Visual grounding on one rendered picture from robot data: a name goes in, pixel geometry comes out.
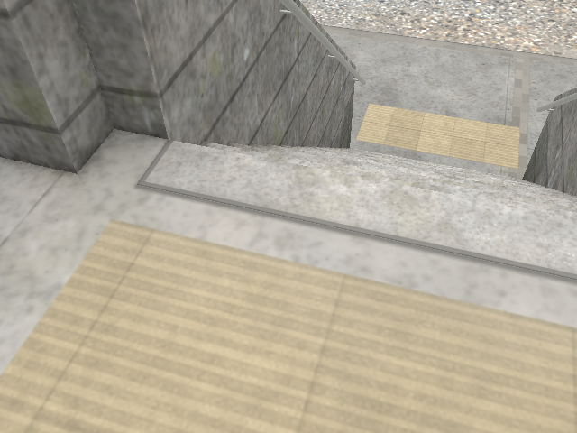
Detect stairs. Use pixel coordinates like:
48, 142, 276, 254
201, 141, 577, 218

